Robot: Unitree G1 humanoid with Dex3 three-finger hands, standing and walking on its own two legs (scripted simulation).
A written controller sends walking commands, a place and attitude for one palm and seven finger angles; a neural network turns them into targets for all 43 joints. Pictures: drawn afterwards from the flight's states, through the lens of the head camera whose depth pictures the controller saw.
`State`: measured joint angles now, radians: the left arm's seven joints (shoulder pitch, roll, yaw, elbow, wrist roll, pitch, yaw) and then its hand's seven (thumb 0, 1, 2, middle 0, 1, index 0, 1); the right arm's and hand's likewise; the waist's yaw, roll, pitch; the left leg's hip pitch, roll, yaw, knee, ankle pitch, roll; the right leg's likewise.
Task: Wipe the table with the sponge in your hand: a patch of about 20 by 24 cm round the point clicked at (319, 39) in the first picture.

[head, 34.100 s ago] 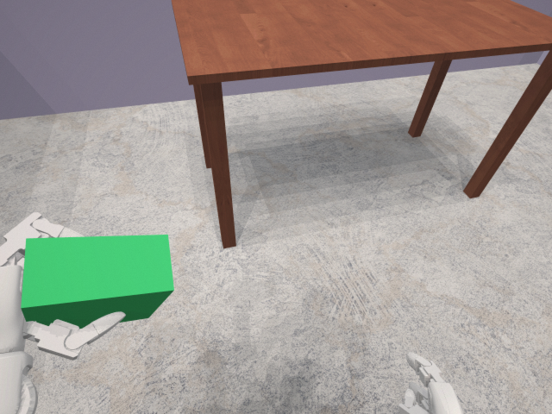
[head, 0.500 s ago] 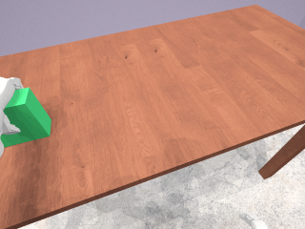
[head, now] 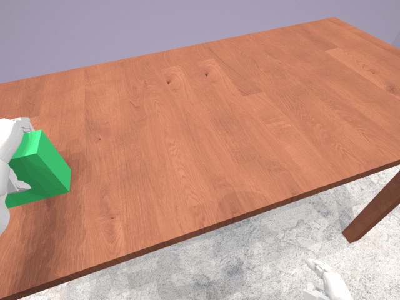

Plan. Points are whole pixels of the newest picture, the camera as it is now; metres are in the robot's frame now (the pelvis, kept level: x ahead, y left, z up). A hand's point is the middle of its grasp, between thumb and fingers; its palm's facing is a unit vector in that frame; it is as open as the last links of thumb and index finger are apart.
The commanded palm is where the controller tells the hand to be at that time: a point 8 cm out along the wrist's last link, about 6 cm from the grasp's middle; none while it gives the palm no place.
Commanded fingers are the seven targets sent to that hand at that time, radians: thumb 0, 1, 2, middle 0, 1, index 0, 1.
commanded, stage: wipe back along the first lane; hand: left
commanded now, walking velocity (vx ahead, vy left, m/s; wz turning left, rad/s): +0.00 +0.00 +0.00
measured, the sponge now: (25, 178) +0.30 +0.38 +0.10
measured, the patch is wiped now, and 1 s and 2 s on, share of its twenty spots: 1.00 1.00 1.00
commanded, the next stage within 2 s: lift the sponge slowly off the table in 0.82 s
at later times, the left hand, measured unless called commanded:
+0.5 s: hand (5, 185) +0.25 +0.35 +0.15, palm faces +0.09 -0.01 -1.00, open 10.3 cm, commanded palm +0.20 +0.34 +0.17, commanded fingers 0.00 0.10 1.30 -1.20 -1.60 -1.20 -1.60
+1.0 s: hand (0, 205) +0.21 +0.33 +0.15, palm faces +0.13 -0.02 -0.99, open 10.2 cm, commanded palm +0.16 +0.32 +0.18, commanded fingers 0.00 0.10 1.30 -1.20 -1.60 -1.20 -1.60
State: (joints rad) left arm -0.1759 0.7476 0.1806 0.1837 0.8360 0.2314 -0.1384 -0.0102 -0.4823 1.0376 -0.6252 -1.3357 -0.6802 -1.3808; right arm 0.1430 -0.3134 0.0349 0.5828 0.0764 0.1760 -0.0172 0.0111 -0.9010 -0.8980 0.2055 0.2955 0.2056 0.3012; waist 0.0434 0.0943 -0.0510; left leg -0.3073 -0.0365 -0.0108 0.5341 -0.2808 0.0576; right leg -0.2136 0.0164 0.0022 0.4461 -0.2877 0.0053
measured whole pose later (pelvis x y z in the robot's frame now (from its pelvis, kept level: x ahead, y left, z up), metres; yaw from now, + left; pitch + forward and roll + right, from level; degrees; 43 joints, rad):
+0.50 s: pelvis +0.00 +0.01 +0.00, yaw +0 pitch +3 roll -2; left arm 0.13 0.70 0.20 -0.21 0.78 0.35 -0.09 0.00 -0.47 1.04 -0.62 -1.34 -0.67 -1.39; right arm 0.10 -0.30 0.04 0.56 0.07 0.15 -0.01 0.01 -0.90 -0.90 0.20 0.30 0.20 0.30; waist 0.08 0.11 -0.06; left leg -0.30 -0.04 0.00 0.56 -0.30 0.07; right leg -0.21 0.01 0.01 0.47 -0.30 0.02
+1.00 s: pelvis +0.00 +0.01 +0.00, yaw -1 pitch +2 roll -2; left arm 0.28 0.67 0.17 -0.42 0.79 0.43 -0.07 0.01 -0.47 1.04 -0.61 -1.35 -0.67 -1.39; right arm 0.08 -0.28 0.06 0.56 0.07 0.14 -0.01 0.01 -0.90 -0.90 0.21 0.30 0.21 0.30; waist 0.11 0.11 -0.06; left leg -0.29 -0.05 0.01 0.57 -0.30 0.07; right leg -0.20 0.01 0.02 0.48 -0.30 0.02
